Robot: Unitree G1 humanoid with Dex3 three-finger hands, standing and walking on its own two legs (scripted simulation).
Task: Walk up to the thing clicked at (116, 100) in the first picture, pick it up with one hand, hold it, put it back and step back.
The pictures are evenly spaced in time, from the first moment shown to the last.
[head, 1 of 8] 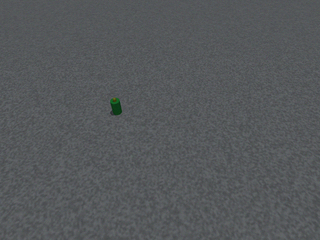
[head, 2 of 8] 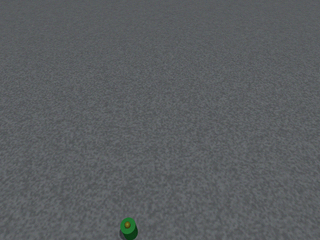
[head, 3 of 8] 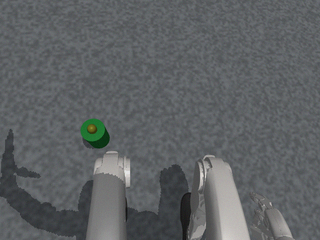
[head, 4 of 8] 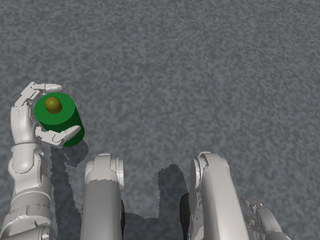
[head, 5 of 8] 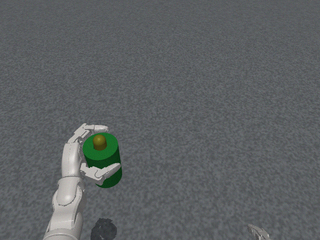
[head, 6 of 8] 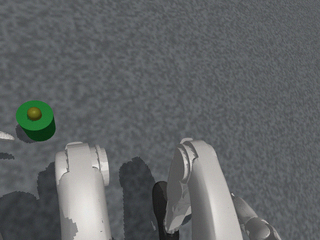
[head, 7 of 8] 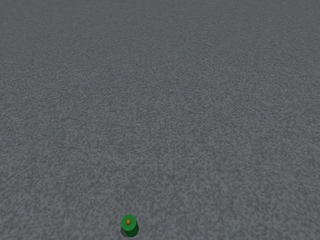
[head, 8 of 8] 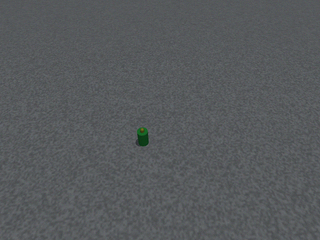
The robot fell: no
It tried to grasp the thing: yes
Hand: left
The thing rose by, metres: 0.69
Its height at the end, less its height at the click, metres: +0.00
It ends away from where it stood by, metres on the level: 0.01
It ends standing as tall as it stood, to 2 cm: yes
